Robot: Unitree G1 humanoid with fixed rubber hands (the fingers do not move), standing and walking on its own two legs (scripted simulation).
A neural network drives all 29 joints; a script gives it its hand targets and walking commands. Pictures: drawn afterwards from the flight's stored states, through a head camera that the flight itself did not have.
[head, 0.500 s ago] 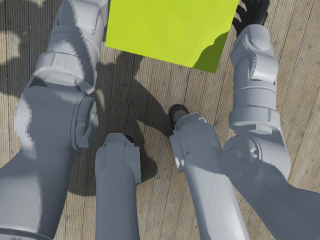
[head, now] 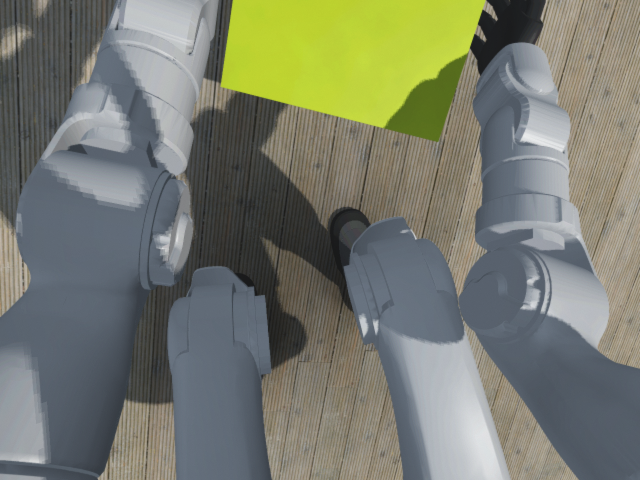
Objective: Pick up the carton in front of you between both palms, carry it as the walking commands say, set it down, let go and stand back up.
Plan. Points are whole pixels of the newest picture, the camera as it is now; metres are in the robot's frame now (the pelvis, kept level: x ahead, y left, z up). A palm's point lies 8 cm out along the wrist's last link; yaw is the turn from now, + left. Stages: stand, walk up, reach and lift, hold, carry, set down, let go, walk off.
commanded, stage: set down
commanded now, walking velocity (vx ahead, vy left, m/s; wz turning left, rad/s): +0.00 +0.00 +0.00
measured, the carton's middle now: (339, 19) +0.53 -0.12 -0.27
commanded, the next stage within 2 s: none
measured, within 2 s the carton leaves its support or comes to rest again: rests again in 0.30 s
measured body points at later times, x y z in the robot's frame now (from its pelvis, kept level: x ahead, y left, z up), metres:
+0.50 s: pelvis +0.00 +0.00 -0.02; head +0.38 +0.02 +0.23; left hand +0.59 +0.02 -0.20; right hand +0.49 -0.27 -0.18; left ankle +0.07 +0.09 -0.37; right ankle +0.14 -0.14 -0.37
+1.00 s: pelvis -0.01 -0.02 -0.02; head +0.37 +0.01 +0.20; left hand +0.59 +0.06 -0.22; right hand +0.46 -0.31 -0.21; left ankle +0.07 +0.08 -0.37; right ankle +0.14 -0.14 -0.37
